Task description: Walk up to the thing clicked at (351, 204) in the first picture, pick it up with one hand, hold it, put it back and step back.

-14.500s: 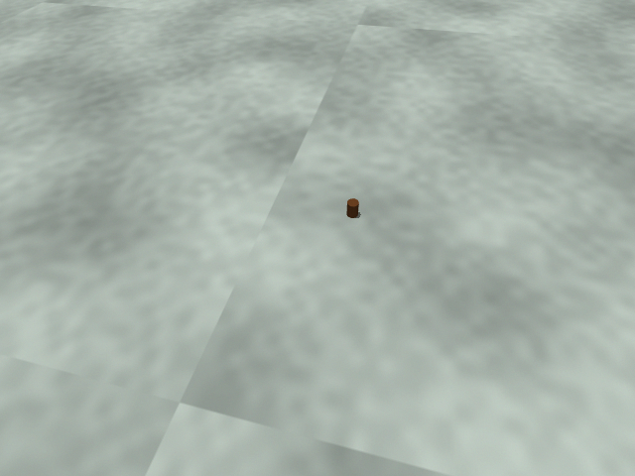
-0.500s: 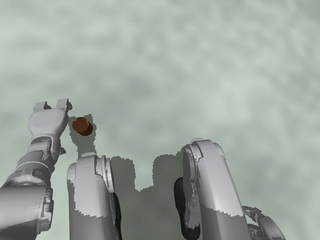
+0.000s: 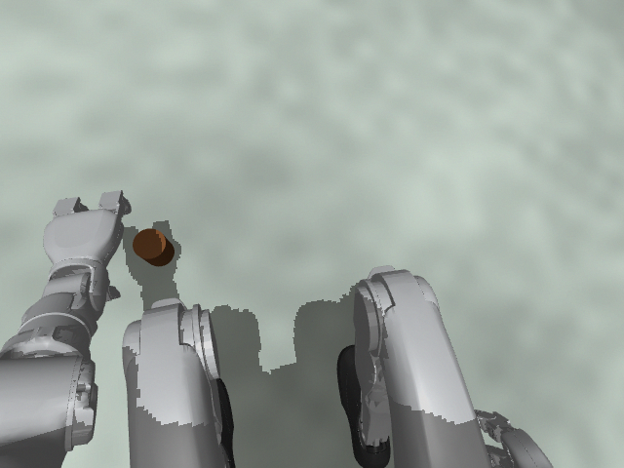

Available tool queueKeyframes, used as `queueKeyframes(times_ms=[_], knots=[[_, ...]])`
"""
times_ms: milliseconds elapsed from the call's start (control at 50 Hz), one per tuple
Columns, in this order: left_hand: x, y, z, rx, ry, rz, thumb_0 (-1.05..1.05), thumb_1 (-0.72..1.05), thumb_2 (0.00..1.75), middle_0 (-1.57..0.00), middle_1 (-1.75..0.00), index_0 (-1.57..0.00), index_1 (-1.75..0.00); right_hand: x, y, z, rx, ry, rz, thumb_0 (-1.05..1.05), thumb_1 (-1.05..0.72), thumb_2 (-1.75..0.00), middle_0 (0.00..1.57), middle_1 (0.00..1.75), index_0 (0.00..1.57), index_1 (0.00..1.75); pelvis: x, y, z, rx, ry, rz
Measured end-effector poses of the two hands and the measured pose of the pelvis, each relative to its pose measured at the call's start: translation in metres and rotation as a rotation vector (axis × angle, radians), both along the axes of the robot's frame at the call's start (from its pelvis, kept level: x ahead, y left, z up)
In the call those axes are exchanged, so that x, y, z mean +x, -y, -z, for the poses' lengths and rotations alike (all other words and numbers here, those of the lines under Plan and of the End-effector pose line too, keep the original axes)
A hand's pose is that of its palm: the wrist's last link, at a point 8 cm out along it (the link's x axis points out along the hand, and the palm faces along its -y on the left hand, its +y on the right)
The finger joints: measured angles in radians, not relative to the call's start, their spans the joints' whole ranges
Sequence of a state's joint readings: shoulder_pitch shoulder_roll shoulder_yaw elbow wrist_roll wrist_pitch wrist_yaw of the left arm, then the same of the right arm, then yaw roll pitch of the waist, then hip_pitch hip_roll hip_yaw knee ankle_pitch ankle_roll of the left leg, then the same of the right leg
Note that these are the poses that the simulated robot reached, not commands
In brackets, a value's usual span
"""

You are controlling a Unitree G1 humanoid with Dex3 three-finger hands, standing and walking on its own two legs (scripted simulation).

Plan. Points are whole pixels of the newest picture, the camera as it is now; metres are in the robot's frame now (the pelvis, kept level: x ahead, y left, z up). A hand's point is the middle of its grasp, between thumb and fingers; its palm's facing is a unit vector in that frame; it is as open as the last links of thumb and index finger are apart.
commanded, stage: rise first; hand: left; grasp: from above
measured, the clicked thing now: (154, 248) +0.44 +0.22 -0.30
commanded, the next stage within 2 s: approach in 1.20 s
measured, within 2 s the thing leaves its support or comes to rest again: neither
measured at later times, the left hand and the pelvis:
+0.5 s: hand (104, 261) +0.40 +0.25 -0.17, palm faces -0.45 -0.07 -0.89, open 12.9 cm; pelvis +0.00 +0.00 +0.01, yaw +0 degrees
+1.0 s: hand (106, 261) +0.40 +0.25 -0.17, palm faces -0.45 -0.07 -0.89, open 12.6 cm; pelvis +0.00 +0.00 +0.01, yaw +0 degrees
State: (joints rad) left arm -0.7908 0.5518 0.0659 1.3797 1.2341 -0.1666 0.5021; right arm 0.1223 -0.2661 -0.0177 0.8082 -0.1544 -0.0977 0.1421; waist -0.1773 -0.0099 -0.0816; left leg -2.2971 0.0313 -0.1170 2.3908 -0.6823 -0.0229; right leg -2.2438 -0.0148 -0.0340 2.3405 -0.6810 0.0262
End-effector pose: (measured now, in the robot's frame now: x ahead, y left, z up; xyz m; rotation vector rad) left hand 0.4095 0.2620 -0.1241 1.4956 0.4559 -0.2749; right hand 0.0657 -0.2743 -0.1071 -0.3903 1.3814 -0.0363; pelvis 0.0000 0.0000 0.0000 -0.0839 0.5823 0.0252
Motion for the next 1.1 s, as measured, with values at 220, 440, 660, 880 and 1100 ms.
queueKeyframes(times_ms=[220,440,660,880,1100], knots=[[-0.001,0.002,-0.01,0.002,0.008,0.005,0.0,-0.37,0.88,-0.24,-0.9,-0.24,-0.9,0.004,0.0,-0.003,0.009,0.017,0.007,0.0,-0.92,-0.9,0.2,0.29,0.2,0.3,-0.001,0.0,-0.005,0.001,-0.003,0.0],[-0.005,0.006,-0.015,-0.012,-0.001,0.01,0.0,-0.35,0.86,-0.27,-0.86,-0.26,-0.87,0.006,0.002,-0.009,0.003,0.029,-0.003,0.0,-0.92,-0.9,0.2,0.29,0.2,0.3,-0.003,0.001,-0.009,0.002,0.002,0.0],[-0.008,0.006,-0.012,-0.004,0.004,0.023,0.0,-0.32,0.84,-0.31,-0.83,-0.3,-0.84,0.003,0.001,-0.01,-0.003,0.032,-0.006,0.0,-0.92,-0.9,0.2,0.29,0.2,0.3,-0.004,0.0,-0.007,-0.001,0.006,-0.003],[-0.005,0.007,-0.012,-0.001,0.008,0.016,0.0,-0.29,0.81,-0.32,-0.81,-0.32,-0.82,0.0,-0.002,-0.006,0.018,0.022,-0.006,0.0,-0.92,-0.9,0.2,0.29,0.2,0.3,-0.004,0.0,-0.006,-0.001,0.006,-0.003],[-0.007,0.007,-0.013,-0.008,0.007,0.014,0.0,-0.29,0.8,-0.33,-0.81,-0.33,-0.81,-0.002,-0.001,-0.006,0.025,0.014,-0.006,0.0,-0.92,-0.9,0.2,0.29,0.2,0.3,-0.003,0.0,-0.007,0.001,0.006,-0.002]])
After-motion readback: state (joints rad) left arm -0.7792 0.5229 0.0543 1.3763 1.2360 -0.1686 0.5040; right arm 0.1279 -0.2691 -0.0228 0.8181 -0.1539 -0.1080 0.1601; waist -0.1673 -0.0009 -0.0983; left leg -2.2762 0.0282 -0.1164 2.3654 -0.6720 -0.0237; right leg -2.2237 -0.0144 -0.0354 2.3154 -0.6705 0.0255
